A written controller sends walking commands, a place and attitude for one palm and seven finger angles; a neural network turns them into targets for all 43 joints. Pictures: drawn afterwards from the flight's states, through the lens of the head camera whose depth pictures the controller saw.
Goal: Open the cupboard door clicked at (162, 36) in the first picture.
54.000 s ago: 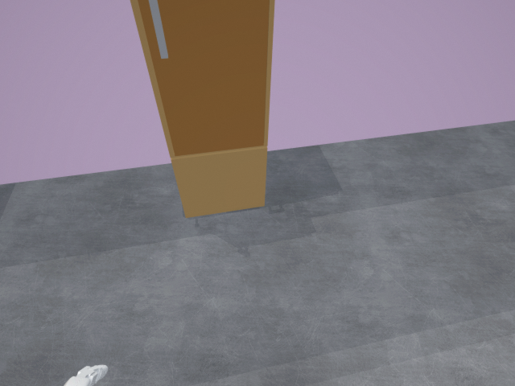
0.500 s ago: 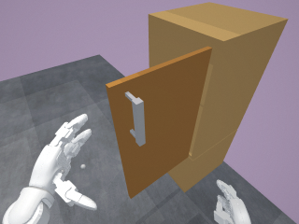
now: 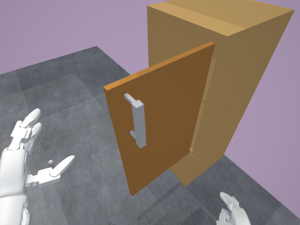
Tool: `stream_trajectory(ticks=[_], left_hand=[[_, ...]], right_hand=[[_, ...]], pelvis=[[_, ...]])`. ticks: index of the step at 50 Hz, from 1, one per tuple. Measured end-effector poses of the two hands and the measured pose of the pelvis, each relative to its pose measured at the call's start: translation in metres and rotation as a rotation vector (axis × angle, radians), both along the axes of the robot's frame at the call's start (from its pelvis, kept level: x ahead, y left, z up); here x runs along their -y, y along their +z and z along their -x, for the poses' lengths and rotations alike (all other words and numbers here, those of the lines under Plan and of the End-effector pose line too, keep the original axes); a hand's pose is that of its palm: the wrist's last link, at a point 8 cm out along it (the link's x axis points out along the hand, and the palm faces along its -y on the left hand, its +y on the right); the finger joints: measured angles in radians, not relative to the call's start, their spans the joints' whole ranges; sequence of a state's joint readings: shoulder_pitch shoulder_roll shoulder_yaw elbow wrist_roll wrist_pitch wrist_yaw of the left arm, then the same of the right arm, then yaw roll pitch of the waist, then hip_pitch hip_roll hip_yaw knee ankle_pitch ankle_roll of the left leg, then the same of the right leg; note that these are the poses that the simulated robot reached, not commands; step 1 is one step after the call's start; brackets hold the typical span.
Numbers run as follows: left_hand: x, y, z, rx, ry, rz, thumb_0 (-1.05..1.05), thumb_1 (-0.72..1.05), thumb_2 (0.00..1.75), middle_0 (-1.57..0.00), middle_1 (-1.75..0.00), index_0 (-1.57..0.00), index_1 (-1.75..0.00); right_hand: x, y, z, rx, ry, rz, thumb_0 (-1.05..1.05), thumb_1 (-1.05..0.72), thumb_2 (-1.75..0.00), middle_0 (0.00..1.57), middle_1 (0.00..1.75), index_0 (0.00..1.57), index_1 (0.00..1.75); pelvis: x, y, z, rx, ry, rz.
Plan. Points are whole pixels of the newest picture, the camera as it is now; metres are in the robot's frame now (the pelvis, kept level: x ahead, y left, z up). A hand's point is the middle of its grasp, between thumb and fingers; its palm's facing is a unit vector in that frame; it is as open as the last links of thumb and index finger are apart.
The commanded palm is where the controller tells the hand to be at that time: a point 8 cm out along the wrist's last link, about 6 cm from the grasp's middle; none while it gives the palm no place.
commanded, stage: draw the hand back to the body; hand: left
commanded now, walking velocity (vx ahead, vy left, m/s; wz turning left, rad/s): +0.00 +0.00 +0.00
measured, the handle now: (135, 121) +0.33 +0.08 +0.14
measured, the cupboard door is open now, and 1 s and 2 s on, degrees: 92 92 92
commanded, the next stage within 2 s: step back with the hand held close in 0.60 s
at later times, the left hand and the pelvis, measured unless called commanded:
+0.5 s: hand (45, 153) +0.21 +0.25 +0.15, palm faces +0.45 -0.81 -0.38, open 7.5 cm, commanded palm +0.16 +0.29 +0.16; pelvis +0.02 -0.01 +0.00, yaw +0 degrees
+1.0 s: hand (45, 158) +0.20 +0.26 +0.14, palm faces +0.33 -0.80 -0.50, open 7.4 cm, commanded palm +0.14 +0.30 +0.17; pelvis -0.01 +0.01 +0.00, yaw -1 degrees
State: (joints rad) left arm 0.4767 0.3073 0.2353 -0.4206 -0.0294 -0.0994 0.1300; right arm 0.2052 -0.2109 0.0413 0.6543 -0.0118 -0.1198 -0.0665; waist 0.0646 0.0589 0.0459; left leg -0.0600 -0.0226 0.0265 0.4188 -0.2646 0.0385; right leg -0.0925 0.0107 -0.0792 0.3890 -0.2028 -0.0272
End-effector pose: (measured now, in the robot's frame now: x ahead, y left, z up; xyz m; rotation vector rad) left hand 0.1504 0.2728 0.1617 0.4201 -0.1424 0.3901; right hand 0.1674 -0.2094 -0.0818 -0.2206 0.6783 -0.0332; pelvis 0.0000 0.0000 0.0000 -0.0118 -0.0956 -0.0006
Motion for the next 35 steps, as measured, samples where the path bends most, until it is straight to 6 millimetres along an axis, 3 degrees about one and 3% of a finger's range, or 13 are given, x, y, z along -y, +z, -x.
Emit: stream_trajectory(ticks=[13,18,35], left_hand=[[-0.025,0.003,-0.010,-0.007,0.086,-0.026,0.00,0.66,0.80,-0.21,-0.30,-0.20,-0.30],[-0.023,0.004,-0.013,-0.001,0.095,-0.016,0.01,0.79,0.86,-0.21,-0.30,-0.21,-0.30],[-0.018,0.003,-0.015,-0.013,0.081,-0.014,0.01,0.88,0.90,-0.21,-0.30,-0.21,-0.30]], right_hand=[[0.014,0.004,-0.020,-0.014,-0.026,0.023,0.02,-0.91,-0.90,0.21,0.30,0.20,0.30],[0.015,0.004,-0.026,-0.011,-0.015,0.025,0.02,-0.91,-0.90,0.20,0.30,0.20,0.30],[0.011,0.002,-0.024,-0.026,-0.013,0.003,0.02,-0.91,-0.90,0.21,0.30,0.20,0.30]], pelvis=[[0.004,0.001,-0.012,-0.009,-0.005,0.002],[0.004,0.002,-0.015,-0.013,-0.002,0.001],[0.007,0.002,-0.015,-0.013,-0.003,0.001]])
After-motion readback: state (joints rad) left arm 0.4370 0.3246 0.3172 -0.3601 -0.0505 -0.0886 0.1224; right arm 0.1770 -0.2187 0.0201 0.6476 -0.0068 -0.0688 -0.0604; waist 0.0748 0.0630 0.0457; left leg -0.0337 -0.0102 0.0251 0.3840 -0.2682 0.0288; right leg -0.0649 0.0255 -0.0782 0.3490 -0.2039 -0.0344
